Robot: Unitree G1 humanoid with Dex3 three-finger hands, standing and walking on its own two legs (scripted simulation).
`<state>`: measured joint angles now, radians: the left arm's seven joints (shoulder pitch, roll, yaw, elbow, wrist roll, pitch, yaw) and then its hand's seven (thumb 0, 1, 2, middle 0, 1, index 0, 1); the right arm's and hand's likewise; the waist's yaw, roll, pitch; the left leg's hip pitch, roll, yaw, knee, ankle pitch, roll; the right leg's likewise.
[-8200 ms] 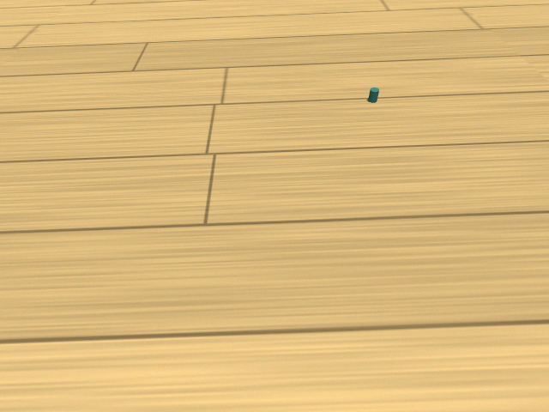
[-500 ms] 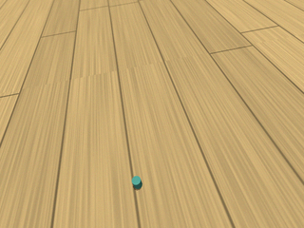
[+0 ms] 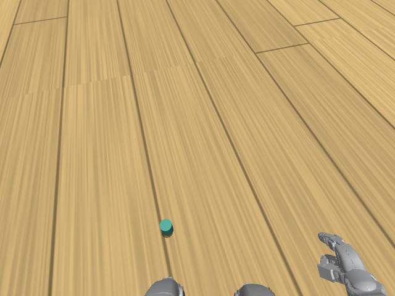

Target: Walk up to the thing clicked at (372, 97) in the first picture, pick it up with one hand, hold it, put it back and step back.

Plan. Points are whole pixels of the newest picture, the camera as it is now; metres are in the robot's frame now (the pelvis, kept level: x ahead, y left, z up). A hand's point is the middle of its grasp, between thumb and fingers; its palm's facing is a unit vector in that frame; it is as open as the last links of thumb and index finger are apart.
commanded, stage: walk up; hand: left
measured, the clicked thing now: (166, 227) +0.46 +0.20 -0.71
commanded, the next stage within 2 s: none
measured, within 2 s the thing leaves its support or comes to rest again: neither
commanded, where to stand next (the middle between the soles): +0.08 -0.01 m, yaw -1 degrees
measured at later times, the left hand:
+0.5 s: hand out of the picture +0.04 +0.29 -0.13, palm faces -0.02 -0.92 -0.38, open 7.4 cm
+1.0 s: hand out of the picture +0.14 +0.25 -0.14, palm faces +0.01 -0.93 -0.37, open 7.4 cm
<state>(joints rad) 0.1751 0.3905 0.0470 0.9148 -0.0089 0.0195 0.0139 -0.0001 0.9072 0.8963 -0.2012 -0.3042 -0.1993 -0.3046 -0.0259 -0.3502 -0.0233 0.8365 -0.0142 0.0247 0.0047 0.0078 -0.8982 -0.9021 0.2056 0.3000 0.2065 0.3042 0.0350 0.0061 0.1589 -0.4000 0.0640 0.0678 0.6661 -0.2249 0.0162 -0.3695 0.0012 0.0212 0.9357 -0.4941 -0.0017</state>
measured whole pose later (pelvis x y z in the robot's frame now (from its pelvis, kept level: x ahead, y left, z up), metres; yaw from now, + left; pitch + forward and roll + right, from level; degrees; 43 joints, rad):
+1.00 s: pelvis -0.03 +0.00 -0.01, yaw +3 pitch -2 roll +1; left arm -0.03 0.33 0.03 0.79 0.04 0.07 0.01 0.00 0.90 0.90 -0.20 -0.30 -0.20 -0.31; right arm 0.15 -0.39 -0.03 0.86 0.00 0.03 -0.02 0.01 -0.90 -0.90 0.20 0.30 0.20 0.30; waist 0.01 0.00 0.19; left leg -0.34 -0.03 -0.01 0.90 -0.53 -0.01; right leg -0.54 -0.05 -0.04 0.65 -0.08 -0.03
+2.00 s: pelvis -0.07 +0.00 +0.02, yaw -1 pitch -1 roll +0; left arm 0.11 0.36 0.01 1.08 0.02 -0.04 -0.01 0.00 0.90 0.90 -0.20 -0.30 -0.20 -0.30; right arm 0.14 -0.38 -0.05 1.07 -0.03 -0.01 0.05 0.01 -0.90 -0.90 0.20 0.30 0.20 0.30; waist -0.01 0.00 0.03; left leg -0.20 0.00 0.03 0.48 -0.31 0.02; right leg -0.14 -0.01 0.06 0.46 -0.33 0.00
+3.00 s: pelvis -0.08 -0.01 +0.00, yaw +1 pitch -2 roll +0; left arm 0.15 0.38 0.05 0.91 0.01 0.02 0.02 0.00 0.90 0.90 -0.20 -0.30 -0.20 -0.31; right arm 0.20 -0.36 -0.04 0.93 -0.04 0.04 0.03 0.01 -0.90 -0.90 0.20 0.30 0.20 0.30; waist -0.01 -0.01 0.11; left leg -0.24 -0.02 -0.01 0.65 -0.36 0.02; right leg -0.37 -0.01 0.01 0.78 -0.47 -0.02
